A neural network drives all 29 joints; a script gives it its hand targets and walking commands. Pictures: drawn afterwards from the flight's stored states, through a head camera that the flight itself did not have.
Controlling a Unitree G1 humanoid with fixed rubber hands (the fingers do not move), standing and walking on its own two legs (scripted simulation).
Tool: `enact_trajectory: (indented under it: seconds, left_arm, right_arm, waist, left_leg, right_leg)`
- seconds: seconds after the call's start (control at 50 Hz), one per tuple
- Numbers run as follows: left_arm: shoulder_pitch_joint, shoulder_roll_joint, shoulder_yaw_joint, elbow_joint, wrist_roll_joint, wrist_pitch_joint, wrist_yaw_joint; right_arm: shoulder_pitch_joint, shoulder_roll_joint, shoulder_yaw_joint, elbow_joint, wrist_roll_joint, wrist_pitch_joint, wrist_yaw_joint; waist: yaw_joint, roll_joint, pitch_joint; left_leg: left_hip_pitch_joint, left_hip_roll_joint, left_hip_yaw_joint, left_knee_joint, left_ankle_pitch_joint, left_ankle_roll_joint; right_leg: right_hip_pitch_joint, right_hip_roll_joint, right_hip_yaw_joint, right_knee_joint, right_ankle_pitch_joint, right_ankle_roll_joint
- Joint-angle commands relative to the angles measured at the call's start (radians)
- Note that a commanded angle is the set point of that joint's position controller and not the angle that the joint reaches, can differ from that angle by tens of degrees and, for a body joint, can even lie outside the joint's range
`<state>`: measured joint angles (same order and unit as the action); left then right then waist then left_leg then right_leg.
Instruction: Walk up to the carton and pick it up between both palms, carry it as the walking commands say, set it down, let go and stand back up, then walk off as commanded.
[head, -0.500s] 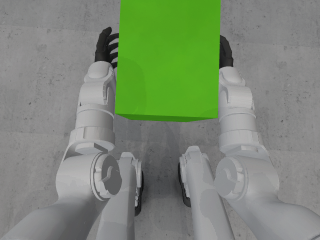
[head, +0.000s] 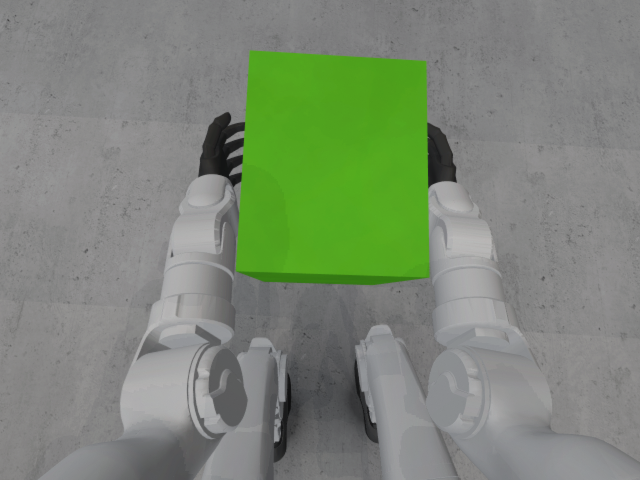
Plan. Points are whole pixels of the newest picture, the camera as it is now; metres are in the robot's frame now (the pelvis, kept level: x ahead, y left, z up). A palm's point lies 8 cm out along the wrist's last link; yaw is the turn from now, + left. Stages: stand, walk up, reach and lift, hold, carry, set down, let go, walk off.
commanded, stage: reach and lift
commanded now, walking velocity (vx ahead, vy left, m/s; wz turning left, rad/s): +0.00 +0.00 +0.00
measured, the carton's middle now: (326, 196) +0.45 -0.02 -0.08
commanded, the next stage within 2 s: none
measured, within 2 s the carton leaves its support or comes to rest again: neither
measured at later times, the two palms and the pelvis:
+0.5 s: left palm (197, 172) +0.44 +0.11 +0.04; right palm (460, 179) +0.42 -0.16 +0.03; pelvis +0.02 +0.00 +0.07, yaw +0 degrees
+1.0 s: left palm (170, 165) +0.41 +0.11 +0.11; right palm (496, 169) +0.40 -0.16 +0.10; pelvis +0.04 +0.00 +0.13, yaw +0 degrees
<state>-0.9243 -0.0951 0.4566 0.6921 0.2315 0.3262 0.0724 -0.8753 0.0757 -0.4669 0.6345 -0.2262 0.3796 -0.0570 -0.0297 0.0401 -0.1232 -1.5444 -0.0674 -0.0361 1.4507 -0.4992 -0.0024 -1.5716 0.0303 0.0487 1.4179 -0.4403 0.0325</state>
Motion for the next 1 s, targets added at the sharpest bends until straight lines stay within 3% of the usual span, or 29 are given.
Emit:
enact_trajectory:
  seconds: [0.0, 0.98]
  left_arm:
    - [-0.556, -1.105, -0.519, 0.099, -0.108, 0.006, -0.22]
    - [-0.162, -1.13, -0.57, -0.007, -0.043, 0.003, -0.242]
  right_arm:
    - [-0.672, 1.062, 0.558, 0.019, 0.125, -0.037, 0.22]
    - [-0.263, 1.105, 0.601, -0.043, 0.056, -0.039, 0.239]
  waist:
    - [-0.024, -0.023, -0.863]
    - [-0.017, -0.033, -0.513]
  left_leg:
    - [0.424, -0.122, 0.029, -0.202, 0.228, -0.018]
    - [0.976, -0.068, -0.042, -0.714, 0.369, 0.008]
  right_leg:
    - [0.587, 0.137, -0.068, -0.149, 0.246, 0.001]
    - [1.132, 0.093, 0.011, -0.663, 0.392, -0.026]
